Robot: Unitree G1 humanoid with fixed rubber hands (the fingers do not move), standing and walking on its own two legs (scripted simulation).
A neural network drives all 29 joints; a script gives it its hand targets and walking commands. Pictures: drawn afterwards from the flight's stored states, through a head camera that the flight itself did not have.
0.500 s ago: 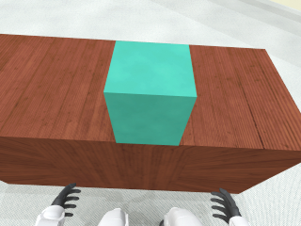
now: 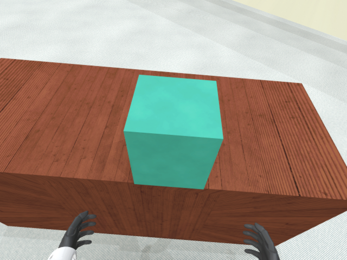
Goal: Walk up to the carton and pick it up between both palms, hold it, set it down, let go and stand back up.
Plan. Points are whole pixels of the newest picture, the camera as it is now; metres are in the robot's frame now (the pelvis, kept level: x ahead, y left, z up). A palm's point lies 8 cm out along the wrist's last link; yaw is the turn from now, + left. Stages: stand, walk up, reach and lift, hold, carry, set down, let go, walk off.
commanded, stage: reach and lift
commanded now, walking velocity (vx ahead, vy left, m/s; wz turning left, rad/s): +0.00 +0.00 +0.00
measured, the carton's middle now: (173, 135) +0.43 +0.00 +0.01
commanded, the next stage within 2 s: none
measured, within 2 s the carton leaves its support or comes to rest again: neither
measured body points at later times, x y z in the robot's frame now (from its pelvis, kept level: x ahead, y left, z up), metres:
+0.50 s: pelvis +0.03 +0.01 +0.01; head +0.01 +0.04 +0.46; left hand +0.20 +0.24 -0.05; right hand +0.19 -0.20 -0.03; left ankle +0.01 +0.12 -0.74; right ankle +0.02 -0.10 -0.74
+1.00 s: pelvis +0.02 +0.01 +0.01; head +0.00 +0.03 +0.45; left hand +0.25 +0.23 -0.02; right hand +0.25 -0.18 -0.01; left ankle +0.01 +0.12 -0.74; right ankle +0.02 -0.10 -0.74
